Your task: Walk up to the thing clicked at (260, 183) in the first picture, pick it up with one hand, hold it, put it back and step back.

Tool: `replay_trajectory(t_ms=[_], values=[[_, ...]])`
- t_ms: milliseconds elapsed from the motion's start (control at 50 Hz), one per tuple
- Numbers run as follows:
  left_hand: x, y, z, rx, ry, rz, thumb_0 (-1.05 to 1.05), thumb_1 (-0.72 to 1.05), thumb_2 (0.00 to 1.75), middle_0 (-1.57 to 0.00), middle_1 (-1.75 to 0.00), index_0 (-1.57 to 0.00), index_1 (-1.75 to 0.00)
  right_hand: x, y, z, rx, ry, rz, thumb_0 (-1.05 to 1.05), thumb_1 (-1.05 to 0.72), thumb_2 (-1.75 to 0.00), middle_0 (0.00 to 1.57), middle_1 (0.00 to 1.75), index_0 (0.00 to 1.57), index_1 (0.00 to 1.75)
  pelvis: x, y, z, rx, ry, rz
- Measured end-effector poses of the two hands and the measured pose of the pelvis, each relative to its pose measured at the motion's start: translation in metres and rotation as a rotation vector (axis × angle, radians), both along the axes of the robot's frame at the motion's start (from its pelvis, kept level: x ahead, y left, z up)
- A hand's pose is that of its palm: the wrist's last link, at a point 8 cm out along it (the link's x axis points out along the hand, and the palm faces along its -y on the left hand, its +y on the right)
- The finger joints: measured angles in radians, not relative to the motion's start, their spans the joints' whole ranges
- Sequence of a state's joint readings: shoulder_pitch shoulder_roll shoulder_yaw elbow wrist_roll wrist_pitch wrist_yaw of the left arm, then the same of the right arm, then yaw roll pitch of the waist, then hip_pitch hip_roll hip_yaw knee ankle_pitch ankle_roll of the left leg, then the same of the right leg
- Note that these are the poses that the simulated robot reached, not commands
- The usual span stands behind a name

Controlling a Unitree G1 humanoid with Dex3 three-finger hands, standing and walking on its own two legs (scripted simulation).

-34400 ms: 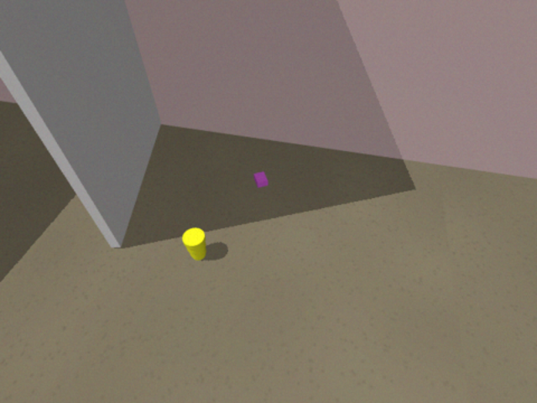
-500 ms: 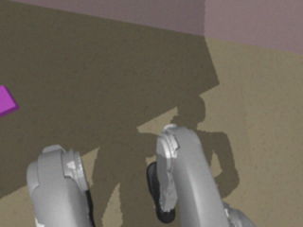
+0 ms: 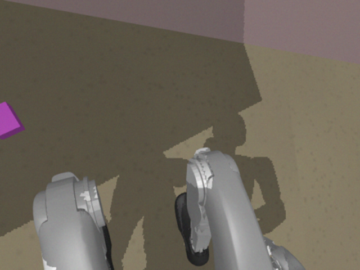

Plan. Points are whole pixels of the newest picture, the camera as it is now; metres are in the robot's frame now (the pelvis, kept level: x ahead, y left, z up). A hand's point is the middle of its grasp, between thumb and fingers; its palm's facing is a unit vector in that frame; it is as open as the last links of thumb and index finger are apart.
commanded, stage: rise first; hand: left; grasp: from above
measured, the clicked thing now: (4, 120) +0.47 +0.36 -0.30
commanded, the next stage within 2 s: approach in 0.02 s
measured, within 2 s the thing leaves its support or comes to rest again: neither
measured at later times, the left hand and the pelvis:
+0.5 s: hand out of the picture +0.47 +0.34 -0.17, palm faces -0.32 -0.21 -0.92, open 13.9 cm; pelvis +0.00 +0.00 +0.00, yaw +0 degrees
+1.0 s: hand out of the picture +0.42 +0.37 -0.18, palm faces -0.35 -0.21 -0.91, open 13.6 cm; pelvis +0.00 +0.00 +0.00, yaw +0 degrees
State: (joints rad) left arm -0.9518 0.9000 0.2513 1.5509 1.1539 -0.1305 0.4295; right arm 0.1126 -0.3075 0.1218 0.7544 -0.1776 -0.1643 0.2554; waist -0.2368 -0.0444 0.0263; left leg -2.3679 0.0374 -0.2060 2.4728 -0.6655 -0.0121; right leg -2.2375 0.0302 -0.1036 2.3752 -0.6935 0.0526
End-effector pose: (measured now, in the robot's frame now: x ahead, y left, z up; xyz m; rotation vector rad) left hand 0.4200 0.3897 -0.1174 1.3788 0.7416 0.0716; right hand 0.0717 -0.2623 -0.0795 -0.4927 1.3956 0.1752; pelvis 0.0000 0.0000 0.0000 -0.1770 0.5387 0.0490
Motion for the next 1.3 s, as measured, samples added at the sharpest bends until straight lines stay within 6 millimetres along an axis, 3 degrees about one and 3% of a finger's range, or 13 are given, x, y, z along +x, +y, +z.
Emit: replay_trajectory(t_ms=[220,320,460,600,680,760,860,980,1140,1220,1300], values=[[0.002,0.000,-0.003,0.005,-0.007,-0.003,0.00,-0.37,0.86,-0.25,-0.84,-0.24,-0.84,-0.003,0.000,0.002,-0.009,0.013,-0.007,0.00,-0.90,-0.90,0.20,0.30,0.20,0.30,0.001,0.001,0.000,-0.004,0.003,0.001],[0.007,-0.011,-0.003,0.009,-0.009,-0.022,0.00,-0.41,0.90,-0.22,-0.84,-0.21,-0.85,-0.005,0.002,0.002,0.003,0.017,-0.011,0.00,-0.89,-0.89,0.20,0.30,0.20,0.30,0.001,0.001,0.001,0.002,0.014,0.004],[0.038,-0.037,0.004,0.003,-0.049,-0.030,0.00,-0.47,0.95,-0.19,-0.87,-0.17,-0.89,-0.012,0.001,0.007,0.002,-0.002,-0.015,0.00,-0.89,-0.89,0.20,0.30,0.20,0.30,0.001,-0.001,0.002,0.003,0.020,-0.004],[0.068,-0.050,0.012,0.015,-0.050,-0.011,0.00,-0.50,0.97,-0.17,-0.89,-0.15,-0.91,-0.034,-0.002,0.014,-0.014,0.007,-0.056,0.00,-0.90,-0.89,0.20,0.30,0.20,0.30,0.001,-0.001,0.001,-0.002,0.018,-0.016],[0.064,-0.048,0.006,0.019,0.001,0.011,0.00,-0.49,0.96,-0.18,-0.88,-0.16,-0.90,-0.046,-0.001,0.017,-0.015,0.031,-0.080,0.00,-0.90,-0.89,0.20,0.30,0.20,0.30,0.001,0.000,0.003,-0.002,0.014,-0.022],[0.047,-0.040,-0.007,0.013,0.050,0.013,0.00,-0.47,0.94,-0.20,-0.85,-0.18,-0.87,-0.053,0.002,0.018,-0.007,0.060,-0.089,0.00,-0.90,-0.89,0.20,0.30,0.20,0.30,0.000,0.000,0.005,-0.001,0.007,-0.022],[0.021,-0.031,-0.018,-0.013,0.040,0.000,0.00,-0.43,0.91,-0.23,-0.81,-0.21,-0.83,-0.048,0.006,0.014,0.009,0.090,-0.068,0.01,-0.89,-0.89,0.20,0.30,0.20,0.30,0.000,-0.001,0.006,0.000,0.005,-0.015],[0.006,-0.020,-0.010,0.004,-0.012,-0.013,0.00,-0.42,0.90,-0.26,-0.78,-0.23,-0.80,-0.020,0.005,0.006,0.011,0.043,-0.025,0.01,-0.89,-0.89,0.20,0.30,0.20,0.30,0.000,-0.001,0.003,0.001,0.006,-0.005],[0.033,-0.018,0.012,0.019,-0.044,0.014,0.00,-0.42,0.92,-0.25,-0.79,-0.22,-0.82,0.009,0.004,0.009,-0.005,-0.072,0.026,0.00,-0.89,-0.89,0.20,0.30,0.20,0.30,-0.001,0.002,0.002,-0.005,0.004,-0.003],[0.052,-0.023,0.013,0.008,-0.027,0.016,0.00,-0.42,0.92,-0.25,-0.81,-0.22,-0.83,0.002,0.003,0.015,-0.021,-0.076,0.020,0.00,-0.89,-0.89,0.20,0.30,0.20,0.30,-0.001,0.004,0.002,-0.013,0.006,-0.007],[0.058,-0.027,0.004,0.004,0.004,0.021,0.00,-0.40,0.91,-0.25,-0.81,-0.23,-0.83,-0.017,0.003,0.022,-0.035,-0.031,-0.009,0.00,-0.89,-0.89,0.20,0.30,0.20,0.30,0.001,0.004,0.003,-0.017,0.007,-0.010]])
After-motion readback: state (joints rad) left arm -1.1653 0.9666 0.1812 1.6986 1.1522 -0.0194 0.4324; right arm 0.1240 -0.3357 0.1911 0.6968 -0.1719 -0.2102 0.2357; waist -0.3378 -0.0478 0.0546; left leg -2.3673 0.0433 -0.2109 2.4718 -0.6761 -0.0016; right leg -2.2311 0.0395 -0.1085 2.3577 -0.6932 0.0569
